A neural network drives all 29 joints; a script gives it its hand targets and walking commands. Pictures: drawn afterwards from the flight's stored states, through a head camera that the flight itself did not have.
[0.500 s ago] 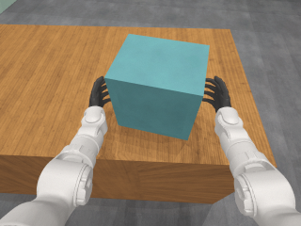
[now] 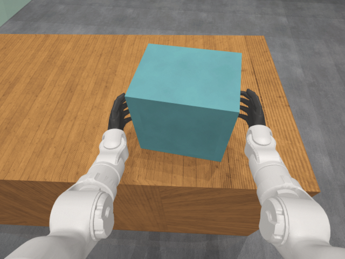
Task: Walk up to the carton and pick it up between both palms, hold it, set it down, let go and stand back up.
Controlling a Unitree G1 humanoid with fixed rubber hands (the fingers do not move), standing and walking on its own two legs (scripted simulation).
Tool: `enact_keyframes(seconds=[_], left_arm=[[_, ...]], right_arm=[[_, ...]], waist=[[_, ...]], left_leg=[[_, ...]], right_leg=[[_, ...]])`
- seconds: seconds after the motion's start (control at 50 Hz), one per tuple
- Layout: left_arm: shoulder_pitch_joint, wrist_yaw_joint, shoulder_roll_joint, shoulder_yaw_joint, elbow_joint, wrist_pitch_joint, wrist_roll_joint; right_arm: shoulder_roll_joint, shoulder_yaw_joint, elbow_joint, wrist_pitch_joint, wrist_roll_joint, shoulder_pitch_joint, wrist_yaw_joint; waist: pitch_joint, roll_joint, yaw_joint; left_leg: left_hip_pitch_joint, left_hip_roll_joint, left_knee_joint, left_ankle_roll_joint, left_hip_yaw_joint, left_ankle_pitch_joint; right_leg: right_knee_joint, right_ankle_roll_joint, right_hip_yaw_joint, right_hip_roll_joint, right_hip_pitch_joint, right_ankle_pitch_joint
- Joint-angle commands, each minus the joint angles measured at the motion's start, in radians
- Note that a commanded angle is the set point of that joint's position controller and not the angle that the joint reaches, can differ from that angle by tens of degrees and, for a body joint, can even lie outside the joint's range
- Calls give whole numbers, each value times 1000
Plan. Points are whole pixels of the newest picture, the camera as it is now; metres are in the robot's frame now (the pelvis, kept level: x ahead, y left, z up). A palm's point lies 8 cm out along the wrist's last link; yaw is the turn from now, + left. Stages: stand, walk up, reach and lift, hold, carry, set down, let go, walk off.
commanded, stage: reach and lift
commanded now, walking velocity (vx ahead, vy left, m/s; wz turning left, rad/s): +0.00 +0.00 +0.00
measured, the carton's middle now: (186, 105) +0.50 +0.01 +0.04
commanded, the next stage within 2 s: none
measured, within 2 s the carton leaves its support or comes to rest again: leaves its support in 0.50 s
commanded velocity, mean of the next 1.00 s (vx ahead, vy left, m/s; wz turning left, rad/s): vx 0.00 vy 0.00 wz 0.00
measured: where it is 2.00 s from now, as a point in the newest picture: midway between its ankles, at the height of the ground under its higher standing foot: outside the picture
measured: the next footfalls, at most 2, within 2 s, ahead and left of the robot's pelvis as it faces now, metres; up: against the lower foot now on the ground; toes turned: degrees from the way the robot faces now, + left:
none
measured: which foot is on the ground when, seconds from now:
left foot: down 0.00-1.00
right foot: down 0.00-1.00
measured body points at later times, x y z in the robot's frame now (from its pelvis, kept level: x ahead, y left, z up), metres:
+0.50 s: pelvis +0.00 +0.00 +0.00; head +0.05 -0.02 +0.45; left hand +0.41 +0.16 +0.05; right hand +0.44 -0.17 +0.07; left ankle -0.03 +0.11 -0.74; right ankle +0.03 -0.09 -0.74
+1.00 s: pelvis -0.01 -0.01 +0.00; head +0.03 -0.02 +0.45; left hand +0.40 +0.15 +0.06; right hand +0.43 -0.18 +0.10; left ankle -0.03 +0.11 -0.74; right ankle +0.03 -0.09 -0.74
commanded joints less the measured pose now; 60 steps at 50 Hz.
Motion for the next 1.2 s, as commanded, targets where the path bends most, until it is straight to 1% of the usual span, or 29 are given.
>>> enact_keyframes(seconds=[0.0,0.02,0.06,0.08,0.12,0.14,0.18,0.2,0.22,0.3,0.34,0.38,0.42,0.46,0.54,0.56,0.68,0.74,0.8,0.9,0.92,0.94,0.98,1.0,1.06,1.1,1.12,1.14,1.18], left_arm=[[-595,-137,-609,-102,-169,-28,130],[-593,-135,-598,-88,-167,-26,134],[-583,-130,-591,-76,-170,-20,147],[-587,-130,-586,-70,-174,-18,152],[-583,-128,-584,-64,-180,-15,157],[-590,-126,-588,-69,-187,-11,158],[-591,-125,-586,-66,-190,-7,162],[-593,-125,-579,-60,-190,-5,162],[-598,-122,-580,-60,-199,-5,165],[-599,-122,-579,-54,-196,-3,163],[-621,-121,-584,-63,-208,-6,159],[-637,-119,-591,-76,-224,-20,149],[-662,-116,-608,-98,-241,-35,141],[-674,-111,-623,-113,-261,-49,139],[-704,-109,-643,-132,-296,-78,145],[-715,-107,-649,-139,-302,-84,146],[-750,-107,-642,-137,-349,-114,166],[-764,-105,-635,-139,-391,-123,172],[-768,-109,-625,-136,-409,-126,179],[-771,-117,-624,-144,-424,-124,176],[-769,-118,-624,-143,-425,-120,174],[-769,-121,-619,-143,-427,-118,173],[-748,-126,-614,-145,-429,-99,173],[-746,-125,-616,-152,-440,-90,167],[-723,-129,-614,-161,-444,-55,162],[-722,-128,-612,-174,-474,-28,152],[-728,-127,-609,-181,-489,-12,144],[-738,-124,-611,-192,-520,1,135],[-749,-118,-603,-193,-545,31,129]], right_arm=[[586,119,-49,-93,-126,-539,221],[588,118,-47,-94,-130,-544,222],[585,116,-37,-93,-139,-544,225],[585,113,-30,-92,-143,-540,225],[593,113,-27,-93,-146,-538,225],[590,110,-23,-94,-146,-537,226],[601,106,-21,-97,-149,-537,225],[606,108,-21,-95,-149,-535,226],[603,102,-15,-95,-153,-537,226],[620,114,-35,-99,-150,-549,223],[631,117,-36,-104,-147,-556,220],[641,142,-57,-120,-144,-578,215],[657,157,-78,-140,-137,-592,208],[666,177,-86,-160,-133,-602,203],[671,196,-101,-202,-137,-617,195],[666,197,-86,-211,-144,-618,195],[664,210,-5,-243,-168,-568,192],[658,219,30,-253,-175,-542,189],[650,224,54,-262,-180,-525,186],[651,246,39,-275,-172,-525,179],[650,248,41,-272,-170,-525,177],[655,255,35,-267,-167,-522,174],[657,267,27,-249,-162,-506,169],[658,279,12,-242,-152,-504,168],[659,294,-10,-206,-132,-497,165],[665,315,-31,-178,-112,-506,164],[667,321,-33,-158,-103,-503,162],[672,333,-50,-143,-87,-511,164],[672,342,-77,-111,-62,-543,165]], waist=[[-562,1,-8],[-559,-14,1],[-541,-19,7],[-530,-26,4],[-527,-35,12],[-523,-29,6],[-521,-31,10],[-514,-40,19],[-523,-37,14],[-529,-56,22],[-540,-56,15],[-585,-67,19],[-627,-64,10],[-661,-64,16],[-699,-64,15],[-703,-63,10],[-679,-65,14],[-682,-60,19],[-668,-65,13],[-668,-72,9],[-659,-76,6],[-648,-82,10],[-623,-88,5],[-625,-81,6],[-588,-91,2],[-591,-90,9],[-583,-93,1],[-595,-86,6],[-587,-96,12]], left_leg=[[195,30,-28,-72,-2,415],[186,29,-31,-66,3,398],[182,29,-40,-61,8,383],[181,28,-42,-59,11,372],[167,28,-48,-53,15,352],[173,27,-51,-53,15,349],[163,27,-55,-50,21,337],[152,26,-59,-46,25,324],[159,25,-62,-46,25,322],[125,20,-68,-36,30,298],[120,19,-69,-35,29,299],[113,16,-61,-34,31,318],[114,16,-53,-38,24,344],[120,16,-45,-40,22,380],[132,19,-37,-45,18,414],[139,22,-37,-47,18,416],[148,25,-49,-46,29,401],[151,23,-52,-47,33,397],[139,22,-59,-43,36,380],[116,19,-69,-37,43,353],[112,18,-73,-34,44,343],[106,15,-75,-30,43,335],[99,11,-85,-26,44,314],[106,11,-88,-26,44,316],[115,6,-100,-19,38,295],[136,1,-103,-15,33,301],[138,-1,-106,-14,32,293],[153,-3,-108,-13,28,303],[164,-8,-115,-10,28,287]], right_leg=[[-37,6,-100,-29,539,335],[-38,8,-97,-30,551,332],[-34,11,-97,-30,559,333],[-34,13,-96,-31,564,332],[-31,15,-95,-33,575,332],[-33,14,-97,-32,571,329],[-30,18,-94,-34,581,331],[-30,20,-92,-37,585,326],[-30,21,-94,-35,583,323],[-22,27,-87,-42,619,345],[-16,32,-87,-42,629,362],[-2,37,-87,-43,653,413],[8,39,-89,-41,666,459],[16,42,-92,-36,672,498],[22,44,-97,-32,676,535],[24,43,-100,-29,664,533],[21,42,-97,-29,659,512],[25,43,-96,-29,659,514],[27,47,-90,-30,672,518],[35,58,-78,-27,712,529],[33,59,-77,-27,716,525],[34,61,-72,-29,727,527],[28,64,-68,-31,750,523],[27,64,-68,-29,753,524],[14,61,-68,-32,770,505],[10,59,-68,-32,783,505],[7,60,-67,-32,792,506],[5,59,-69,-32,801,504],[-6,58,-66,-31,811,479]])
